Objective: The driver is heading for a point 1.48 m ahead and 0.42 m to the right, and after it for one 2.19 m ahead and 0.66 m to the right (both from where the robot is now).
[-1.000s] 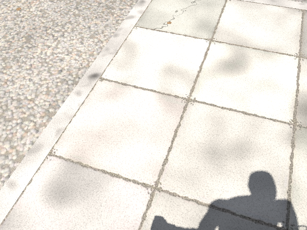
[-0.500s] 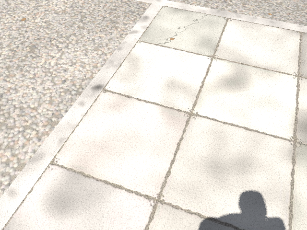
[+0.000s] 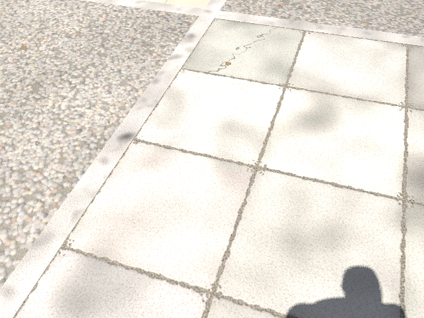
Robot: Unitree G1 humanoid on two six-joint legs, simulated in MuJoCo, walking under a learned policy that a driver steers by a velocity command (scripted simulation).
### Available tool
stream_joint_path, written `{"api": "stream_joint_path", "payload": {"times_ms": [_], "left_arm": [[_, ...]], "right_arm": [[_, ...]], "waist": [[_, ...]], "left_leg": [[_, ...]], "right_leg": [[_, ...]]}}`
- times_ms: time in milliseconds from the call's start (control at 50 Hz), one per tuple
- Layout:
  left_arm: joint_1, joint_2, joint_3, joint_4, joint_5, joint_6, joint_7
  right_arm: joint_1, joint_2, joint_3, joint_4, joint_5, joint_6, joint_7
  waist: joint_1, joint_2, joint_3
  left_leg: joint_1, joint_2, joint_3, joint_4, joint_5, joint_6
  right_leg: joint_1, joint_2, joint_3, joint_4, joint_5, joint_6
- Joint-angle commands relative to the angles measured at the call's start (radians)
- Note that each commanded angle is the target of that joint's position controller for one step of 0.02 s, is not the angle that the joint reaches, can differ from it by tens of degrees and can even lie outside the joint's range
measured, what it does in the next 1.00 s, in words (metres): walks ahead: left foot, then right foot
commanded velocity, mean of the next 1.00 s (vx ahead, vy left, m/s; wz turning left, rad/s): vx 0.45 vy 0.00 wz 0.00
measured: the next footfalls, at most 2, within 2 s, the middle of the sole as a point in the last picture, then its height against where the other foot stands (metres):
left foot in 0.48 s outside the picture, level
right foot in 1.00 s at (269, 268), level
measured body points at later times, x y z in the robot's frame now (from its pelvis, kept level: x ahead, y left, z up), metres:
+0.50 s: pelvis +0.23 +0.01 -0.02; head +0.27 +0.01 +0.43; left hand +0.12 +0.27 -0.15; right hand +0.48 -0.20 -0.09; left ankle +0.36 +0.11 -0.73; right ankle +0.00 -0.10 -0.72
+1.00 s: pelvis +0.53 -0.02 -0.01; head +0.55 -0.03 +0.44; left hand +0.74 +0.21 -0.09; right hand +0.48 -0.29 -0.15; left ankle +0.37 +0.11 -0.73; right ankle +0.66 -0.13 -0.73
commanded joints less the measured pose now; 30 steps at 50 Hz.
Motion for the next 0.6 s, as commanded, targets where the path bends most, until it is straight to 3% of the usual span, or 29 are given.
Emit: {"api": "stream_joint_path", "payload": {"times_ms": [20,40,60,80,100,140,200,260,320,380,420,440,460,480,500,520,540,560,580,600], "left_arm": [[0.311,0.199,0.051,0.059,0.010,-0.020,-0.008],[0.304,0.227,0.047,0.056,0.026,-0.031,-0.020],[0.207,0.167,0.029,0.024,0.020,-0.042,-0.019],[0.157,0.125,0.018,0.002,0.016,-0.046,-0.019],[0.130,0.123,0.015,-0.010,0.016,-0.046,-0.021],[0.158,0.075,-0.002,-0.008,0.022,-0.035,-0.021],[0.220,0.090,-0.005,0.002,0.027,-0.019,-0.004],[0.216,0.116,-0.005,-0.012,0.030,-0.009,0.012],[0.260,0.129,0.000,-0.003,0.021,-0.009,0.018],[0.269,0.134,0.009,0.005,0.010,-0.004,0.020],[0.245,0.154,0.019,-0.005,0.012,0.003,0.021],[0.232,0.168,0.026,-0.012,0.017,0.010,0.021],[0.215,0.165,0.026,-0.020,0.024,0.021,0.021],[0.203,0.152,0.018,-0.038,0.032,0.025,0.020],[0.320,0.027,-0.016,-0.056,0.035,0.010,0.005],[0.314,0.014,-0.023,-0.036,0.018,-0.020,-0.002],[0.202,0.112,0.006,-0.082,-0.015,-0.042,-0.008],[0.119,0.135,0.012,-0.111,-0.029,-0.053,-0.004],[0.084,0.124,0.016,-0.117,-0.020,-0.053,0.003],[0.102,0.111,0.023,-0.112,-0.006,-0.041,0.010]], "right_arm": [[-0.183,-0.032,0.004,-0.128,-0.017,-0.031,0.001],[-0.175,-0.068,-0.009,-0.145,0.008,-0.046,-0.003],[-0.152,-0.097,-0.015,-0.132,0.026,-0.060,0.003],[-0.139,-0.102,-0.017,-0.114,0.025,-0.071,0.012],[-0.145,-0.104,-0.022,-0.105,0.014,-0.078,0.015],[-0.186,-0.107,-0.031,-0.108,-0.006,-0.082,0.028],[-0.243,-0.050,-0.019,-0.127,-0.008,-0.071,0.041],[-0.373,-0.019,-0.002,-0.175,-0.006,-0.070,0.046],[-0.459,-0.025,0.005,-0.204,0.001,-0.073,0.057],[-0.502,-0.045,0.004,-0.229,0.005,-0.080,0.071],[-0.459,-0.081,-0.009,-0.224,0.003,-0.084,0.075],[-0.388,-0.109,-0.023,-0.206,0.001,-0.084,0.072],[-0.233,-0.147,-0.046,-0.159,0.004,-0.080,0.064],[-0.051,-0.186,-0.064,-0.108,0.001,-0.074,0.052],[0.095,-0.274,-0.086,-0.076,-0.026,-0.067,0.047],[0.091,-0.204,-0.063,-0.062,-0.018,-0.064,0.050],[-0.010,-0.153,-0.044,-0.067,-0.009,-0.069,0.052],[-0.106,-0.122,-0.034,-0.085,-0.012,-0.074,0.053],[-0.167,-0.095,-0.025,-0.088,-0.022,-0.082,0.060],[-0.200,-0.068,-0.017,-0.088,-0.032,-0.092,0.063]], "waist": [[0.142,-0.281,0.009],[0.117,-0.307,0.039],[0.072,-0.188,0.124],[0.054,-0.147,0.149],[0.043,-0.121,0.141],[0.052,-0.120,0.112],[0.062,-0.112,0.089],[0.080,-0.099,0.123],[0.095,-0.111,0.155],[0.073,-0.111,0.167],[0.023,-0.124,0.111],[-0.020,-0.146,0.047],[-0.099,-0.150,-0.051],[-0.177,-0.133,-0.164],[-0.139,0.093,-0.343],[-0.134,0.183,-0.414],[-0.116,0.147,-0.217],[-0.081,0.078,-0.093],[-0.044,0.013,-0.018],[-0.003,0.031,-0.005]], "left_leg": [[-0.484,-0.040,0.061,0.319,-0.083,0.008],[-0.595,-0.055,-0.010,0.524,-0.223,0.008],[-0.665,0.017,-0.059,0.622,-0.146,0.027],[-0.684,0.055,-0.049,0.632,-0.036,0.045],[-0.688,0.081,-0.028,0.604,0.048,0.052],[-0.651,0.109,0.008,0.539,0.154,0.043],[-0.640,0.101,0.062,0.445,0.228,0.003],[-0.569,0.077,0.094,0.234,0.336,-0.020],[-0.496,0.051,0.112,0.098,0.414,-0.013],[-0.485,0.046,0.090,0.024,0.405,0.024],[-0.398,0.018,0.099,0.007,0.354,0.058],[-0.297,-0.012,0.118,0.019,0.321,0.078],[-0.107,-0.043,0.138,0.013,0.317,0.107],[0.185,0.028,0.061,0.038,0.315,0.150],[0.605,0.305,-0.394,0.008,0.099,0.312],[0.611,0.402,-0.718,-0.197,-0.033,0.351],[0.444,0.361,-0.606,-0.242,-0.075,0.292],[0.264,0.328,-0.452,-0.273,0.003,0.261],[0.109,0.287,-0.336,-0.309,0.120,0.241],[0.019,0.244,-0.245,-0.335,0.194,0.220]], "right_leg": [[0.401,-0.268,0.474,-0.326,-0.106,-0.103],[0.360,-0.392,0.756,-0.417,-0.233,-0.215],[0.319,-0.385,0.693,-0.416,-0.268,-0.214],[0.309,-0.330,0.570,-0.416,-0.225,-0.174],[0.317,-0.292,0.480,-0.419,-0.124,-0.138],[0.330,-0.230,0.321,-0.416,0.153,-0.098],[0.327,-0.200,0.206,-0.413,0.421,-0.111],[0.234,-0.173,0.140,-0.452,0.430,-0.107],[0.210,-0.186,0.117,-0.482,0.404,-0.115],[0.292,-0.230,0.106,-0.450,0.481,-0.109],[0.355,-0.249,0.092,-0.359,0.727,-0.090],[0.375,-0.249,0.083,-0.267,0.920,-0.080],[0.351,-0.218,0.056,-0.090,1.049,-0.060],[0.177,-0.184,0.048,0.144,0.933,-0.033],[-0.237,-0.021,0.017,0.558,0.448,0.031],[-0.367,0.069,0.145,0.763,-0.208,0.029],[-0.462,0.004,0.171,0.834,-0.176,0.005],[-0.457,-0.051,0.138,0.803,-0.085,-0.008],[-0.419,-0.092,0.119,0.734,-0.011,-0.006],[-0.347,-0.128,0.124,0.677,0.036,-0.004]]}}
Keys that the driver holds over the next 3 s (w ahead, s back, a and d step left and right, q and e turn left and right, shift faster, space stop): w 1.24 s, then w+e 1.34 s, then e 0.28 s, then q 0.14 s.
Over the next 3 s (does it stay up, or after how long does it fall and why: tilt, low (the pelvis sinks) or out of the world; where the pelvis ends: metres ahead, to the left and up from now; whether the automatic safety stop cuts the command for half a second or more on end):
stays up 1.46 -0.30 0.00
